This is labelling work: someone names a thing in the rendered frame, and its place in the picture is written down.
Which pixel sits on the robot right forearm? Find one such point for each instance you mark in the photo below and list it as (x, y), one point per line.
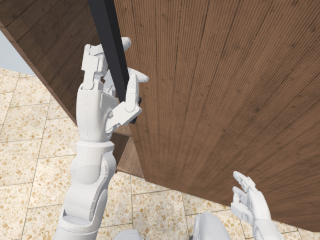
(265, 229)

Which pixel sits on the right robot thigh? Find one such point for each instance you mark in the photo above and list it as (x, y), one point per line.
(209, 227)

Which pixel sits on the left robot hand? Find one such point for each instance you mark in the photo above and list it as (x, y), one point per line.
(95, 100)

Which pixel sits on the handle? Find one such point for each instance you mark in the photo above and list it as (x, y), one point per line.
(107, 26)

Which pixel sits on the wardrobe door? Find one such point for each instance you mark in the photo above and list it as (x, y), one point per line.
(234, 85)

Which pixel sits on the robot thigh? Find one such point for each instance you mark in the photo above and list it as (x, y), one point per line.
(209, 227)
(129, 234)

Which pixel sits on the robot left forearm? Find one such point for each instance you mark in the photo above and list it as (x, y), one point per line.
(85, 201)

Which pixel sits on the left robot thigh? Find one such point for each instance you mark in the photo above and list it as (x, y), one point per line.
(129, 234)

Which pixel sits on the right robot hand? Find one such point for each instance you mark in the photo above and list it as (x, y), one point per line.
(250, 206)

